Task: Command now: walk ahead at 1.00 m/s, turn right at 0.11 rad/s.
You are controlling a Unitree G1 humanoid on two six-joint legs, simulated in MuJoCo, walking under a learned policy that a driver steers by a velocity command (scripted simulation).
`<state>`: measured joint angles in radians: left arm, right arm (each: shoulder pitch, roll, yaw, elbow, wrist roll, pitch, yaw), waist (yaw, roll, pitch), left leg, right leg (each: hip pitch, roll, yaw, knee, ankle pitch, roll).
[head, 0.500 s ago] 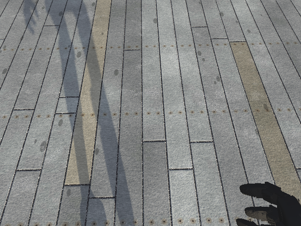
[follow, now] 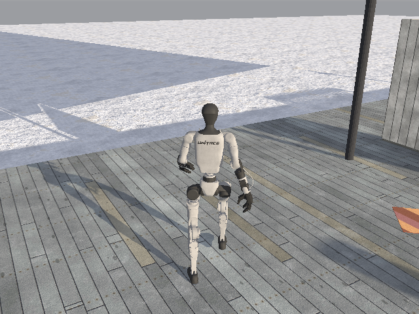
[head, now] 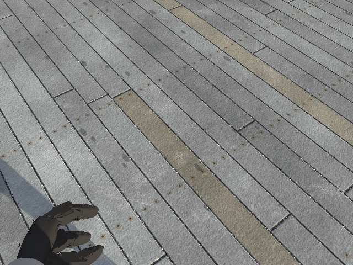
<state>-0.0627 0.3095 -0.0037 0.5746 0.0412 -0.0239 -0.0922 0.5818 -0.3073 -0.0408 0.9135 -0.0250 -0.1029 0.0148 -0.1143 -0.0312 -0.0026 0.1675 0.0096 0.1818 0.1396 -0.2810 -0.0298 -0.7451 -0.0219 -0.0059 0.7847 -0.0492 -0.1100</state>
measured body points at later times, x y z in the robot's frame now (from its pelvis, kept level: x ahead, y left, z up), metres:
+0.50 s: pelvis +0.47 +0.03 -0.02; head +0.49 +0.04 +0.43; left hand +0.35 +0.28 -0.15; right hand +0.74 -0.15 -0.10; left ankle +0.65 +0.13 -0.70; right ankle +0.24 -0.09 -0.72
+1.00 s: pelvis +0.79 +0.13 -0.01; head +0.81 +0.16 +0.44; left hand +0.79 +0.46 -0.09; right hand +1.10 +0.01 -0.10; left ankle +0.64 +0.13 -0.64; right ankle +0.97 +0.14 -0.73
